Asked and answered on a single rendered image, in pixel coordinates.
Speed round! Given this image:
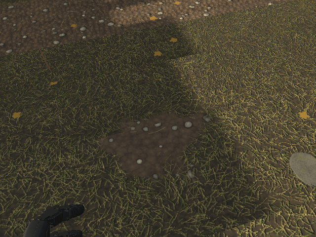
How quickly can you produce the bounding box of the robot left hand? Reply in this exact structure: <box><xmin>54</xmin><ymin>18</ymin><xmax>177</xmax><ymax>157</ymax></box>
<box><xmin>23</xmin><ymin>204</ymin><xmax>85</xmax><ymax>237</ymax></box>

